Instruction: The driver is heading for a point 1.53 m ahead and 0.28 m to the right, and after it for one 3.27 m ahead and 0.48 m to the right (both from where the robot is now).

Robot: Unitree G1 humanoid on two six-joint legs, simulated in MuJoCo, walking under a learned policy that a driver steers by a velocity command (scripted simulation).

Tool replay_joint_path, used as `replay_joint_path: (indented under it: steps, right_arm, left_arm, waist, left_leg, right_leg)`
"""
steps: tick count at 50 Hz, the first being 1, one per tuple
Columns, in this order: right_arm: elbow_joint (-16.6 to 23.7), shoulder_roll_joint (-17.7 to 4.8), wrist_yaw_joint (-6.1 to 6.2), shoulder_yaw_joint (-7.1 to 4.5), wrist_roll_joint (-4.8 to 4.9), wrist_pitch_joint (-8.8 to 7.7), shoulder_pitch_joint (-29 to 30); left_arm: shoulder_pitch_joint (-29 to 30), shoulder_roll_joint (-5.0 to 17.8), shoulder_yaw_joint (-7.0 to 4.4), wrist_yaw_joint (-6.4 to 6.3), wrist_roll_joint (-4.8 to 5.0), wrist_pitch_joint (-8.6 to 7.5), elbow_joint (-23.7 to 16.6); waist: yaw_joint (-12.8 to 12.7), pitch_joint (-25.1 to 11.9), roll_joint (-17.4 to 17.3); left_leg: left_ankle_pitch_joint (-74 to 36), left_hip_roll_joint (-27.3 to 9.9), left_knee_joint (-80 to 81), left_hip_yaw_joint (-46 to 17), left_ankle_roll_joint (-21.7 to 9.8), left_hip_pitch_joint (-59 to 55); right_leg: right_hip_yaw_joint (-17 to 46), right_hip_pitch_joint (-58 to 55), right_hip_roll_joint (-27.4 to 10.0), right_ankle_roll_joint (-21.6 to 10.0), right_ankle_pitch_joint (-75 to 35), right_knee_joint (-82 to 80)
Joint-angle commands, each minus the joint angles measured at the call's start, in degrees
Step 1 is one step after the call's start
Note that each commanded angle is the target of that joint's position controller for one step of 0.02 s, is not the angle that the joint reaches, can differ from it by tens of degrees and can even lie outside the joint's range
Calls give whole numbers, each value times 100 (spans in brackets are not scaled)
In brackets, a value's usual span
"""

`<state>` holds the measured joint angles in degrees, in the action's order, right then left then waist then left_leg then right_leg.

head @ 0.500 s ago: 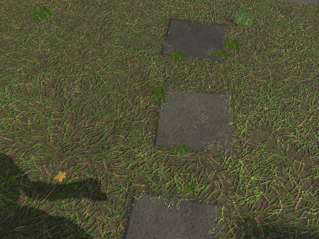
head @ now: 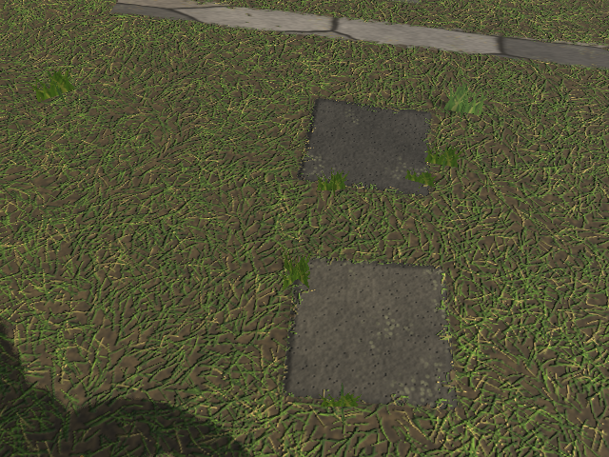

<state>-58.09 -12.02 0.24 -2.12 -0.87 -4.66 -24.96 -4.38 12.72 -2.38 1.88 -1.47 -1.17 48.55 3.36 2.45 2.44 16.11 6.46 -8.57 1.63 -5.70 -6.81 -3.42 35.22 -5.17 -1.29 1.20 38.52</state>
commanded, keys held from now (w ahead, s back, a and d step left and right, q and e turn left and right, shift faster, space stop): w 0.76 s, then w+e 0.24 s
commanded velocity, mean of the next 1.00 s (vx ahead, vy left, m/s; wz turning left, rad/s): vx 0.50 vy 0.00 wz -0.04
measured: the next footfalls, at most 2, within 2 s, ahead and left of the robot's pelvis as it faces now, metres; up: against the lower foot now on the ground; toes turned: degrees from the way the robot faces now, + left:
right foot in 0.10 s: +0.24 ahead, -0.11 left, +0.00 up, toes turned -4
left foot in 0.66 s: +0.53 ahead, +0.08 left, +0.00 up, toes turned +4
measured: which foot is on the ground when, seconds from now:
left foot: down 0.00-0.10, up 0.12-0.64, down 0.66-1.00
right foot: up 0.00-0.08, down 0.10-0.68, up 0.70-1.00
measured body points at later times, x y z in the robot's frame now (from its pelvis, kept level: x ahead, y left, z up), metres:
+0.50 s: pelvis +0.27 -0.03 +0.01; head +0.30 -0.04 +0.46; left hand +0.22 +0.21 -0.13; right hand +0.42 -0.27 -0.12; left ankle +0.43 +0.12 -0.69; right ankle +0.20 -0.10 -0.74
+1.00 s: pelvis +0.55 +0.02 +0.01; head +0.56 +0.03 +0.46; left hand +0.66 +0.26 -0.13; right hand +0.50 -0.23 -0.13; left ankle +0.50 +0.08 -0.74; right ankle +0.66 -0.15 -0.67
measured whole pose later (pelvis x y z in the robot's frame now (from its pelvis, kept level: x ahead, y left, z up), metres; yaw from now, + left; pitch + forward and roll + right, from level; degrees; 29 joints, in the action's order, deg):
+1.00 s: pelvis +0.55 +0.02 +0.01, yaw -5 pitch +0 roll +1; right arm -58.7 -11.5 0.3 -2.3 -0.9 -6.0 -22.5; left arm -10.6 13.3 -3.1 2.1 -1.3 -1.1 53.6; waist 0.9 1.6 2.6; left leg 12.0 4.0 -11.5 9.7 -4.7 0.0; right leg 1.4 37.7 -5.1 -2.3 3.2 51.8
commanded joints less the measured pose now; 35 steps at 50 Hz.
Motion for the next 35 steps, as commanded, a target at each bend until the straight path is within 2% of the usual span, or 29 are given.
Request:
replay_joint_path:
  steps: [1,3,4,5,6,7,8,9,10,11,12,13,16,20,23,27,29,30,31,32,33,34,35]
  right_arm:
    - [28,-843,79,-131,-43,-34,-351]
    - [33,-962,109,-146,-66,-47,-114]
    - [23,-1017,106,-159,-86,-36,-36]
    - [45,-1016,95,-151,-44,-22,94]
    - [221,-789,74,-76,20,-42,28]
    - [232,-256,-2,-11,202,-36,-736]
    - [235,-817,25,-131,31,-13,-215]
    - [382,-812,-9,-149,26,-39,225]
    - [422,-699,-31,-127,24,-53,418]
    - [414,-609,-54,-123,-34,1,444]
    - [383,-488,-101,-94,-95,81,282]
    - [374,-420,-136,-84,-116,137,242]
    - [532,-389,-192,-71,-133,223,716]
    - [879,-383,-219,-34,-90,234,1733]
    - [1053,-287,-224,28,-54,213,2290]
    - [1240,-365,-200,30,-51,175,2753]
    - [1277,-445,-186,-1,-54,134,2714]
    - [1233,-494,-167,-30,-59,108,2514]
    - [1094,-571,-131,-79,-70,77,2063]
    - [791,-658,-85,-147,-105,24,1181]
    - [508,-986,-18,-263,-227,-33,143]
    - [455,-1648,14,-442,-329,-20,-442]
    - [466,-1501,-47,-429,-93,64,-131]
  left_arm:
    - [734,380,-40,-6,13,-152,-588]
    - [160,491,-91,-68,27,-198,-438]
    - [-506,619,-156,-124,26,-230,-225]
    - [-1515,743,-230,-184,-29,-287,95]
    - [-2516,1228,-357,-259,-176,-314,295]
    - [-2489,1674,-461,-204,-192,-287,326]
    - [-1887,1295,-399,-143,45,-238,259]
    - [-1278,918,-290,-125,94,-245,155]
    - [-1057,612,-204,-102,60,-283,172]
    - [-1031,484,-154,-120,62,-324,244]
    - [-1051,354,-101,-141,72,-350,339]
    - [-1201,409,-104,-145,71,-401,424]
    - [-1528,617,-147,-148,104,-494,603]
    - [-1886,596,-118,-141,119,-484,730]
    - [-2144,618,-108,-153,113,-485,819]
    - [-2418,656,-105,-207,54,-448,959]
    - [-2347,726,-125,-247,23,-422,990]
    - [-2242,769,-136,-263,13,-412,986]
    - [-2150,819,-149,-271,3,-397,984]
    - [-2052,812,-142,-262,22,-367,976]
    - [-2025,683,-88,-250,64,-372,861]
    - [-2624,89,45,-180,306,-380,679]
    - [-2473,583,-97,-203,158,-366,759]
  waist:
    - [-17,408,-633]
    - [-348,126,-737]
    - [-635,-234,-744]
    - [-1098,-756,-582]
    - [-1364,-1499,7]
    - [-857,-1990,1317]
    - [-766,-1417,255]
    - [-577,-591,32]
    - [-465,-231,-204]
    - [-331,-66,-122]
    - [-178,-67,-3]
    - [-151,-86,117]
    - [-145,67,35]
    - [-368,265,40]
    - [-540,278,102]
    - [-661,324,162]
    - [-563,309,189]
    - [-436,218,212]
    - [-233,-14,233]
    - [151,-457,70]
    - [502,-1106,-229]
    - [343,-1917,-1550]
    - [280,-1919,-1159]
  left_leg:
    - [-4071,-1803,-268,-560,-517,-195]
    - [-5634,-1810,-932,-421,-392,-203]
    - [-6166,-1746,-1712,-361,-327,-188]
    - [-5671,-1548,-2882,-191,-227,322]
    - [-3517,-1188,-4647,20,-136,1538]
    - [1355,43,-6626,-7,71,3606]
    - [1086,-343,-6942,-743,-57,4081]
    - [521,-629,-6701,-663,-64,4195]
    - [210,-829,-6386,-589,-47,4041]
    - [84,-967,-6108,-561,3,3816]
    - [-26,-1056,-5897,-512,76,3527]
    - [-37,-1063,-5789,-440,144,3407]
    - [-388,-1232,-5328,-241,332,3869]
    - [-1173,-1329,-4129,-4,519,4377]
    - [-1590,-1193,-3242,171,521,4217]
    - [-1484,-1038,-2609,227,359,4191]
    - [-1099,-946,-2383,226,199,3994]
    - [-857,-827,-2255,269,98,3653]
    - [-658,-646,-2112,336,-13,3070]
    - [-852,-478,-1718,434,-157,2028]
    - [-732,-1124,-1704,-251,-413,506]
    - [-68,-2887,-1293,-2971,-1149,-1213]
    - [-97,-3032,-698,-4000,-1261,-972]
  right_leg:
    - [-155,198,239,-234,278,-442]
    - [-274,-723,565,-462,753,-655]
    - [-313,-1450,759,-585,919,-801]
    - [-213,-2750,691,-748,563,-1188]
    - [1192,-4269,-591,-1049,1023,-1237]
    - [4138,-5481,-2019,-1913,1150,-1975]
    - [4086,-4835,-1696,-1714,1739,-2289]
    - [3086,-3939,-1520,-1535,1707,-2427]
    - [2493,-3323,-1253,-1378,1196,-2649]
    - [2002,-2924,-1001,-1206,766,-2758]
    - [1619,-2625,-806,-1066,607,-2902]
    - [1497,-2507,-795,-1113,265,-2948]
    - [1101,-2535,-671,-1152,-7,-3190]
    - [732,-2838,-460,-1052,-410,-3316]
    - [545,-3099,-421,-970,-826,-3246]
    - [533,-3813,-653,-967,-1406,-2978]
    - [526,-4099,-793,-919,-1954,-2703]
    - [470,-4155,-809,-859,-2587,-2408]
    - [405,-4164,-775,-788,-3312,-1865]
    - [219,-3965,-575,-682,-3512,-858]
    - [56,-2976,-330,-569,-2307,546]
    - [-316,-887,624,-259,924,2824]
    - [485,-226,840,-351,2818,3538]
Keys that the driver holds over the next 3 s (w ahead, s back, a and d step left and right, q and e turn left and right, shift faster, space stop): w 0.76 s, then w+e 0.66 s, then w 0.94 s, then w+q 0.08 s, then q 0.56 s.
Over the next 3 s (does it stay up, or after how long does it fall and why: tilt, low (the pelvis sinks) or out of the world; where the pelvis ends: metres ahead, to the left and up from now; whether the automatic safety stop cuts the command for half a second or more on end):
stays up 1.45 -0.31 0.00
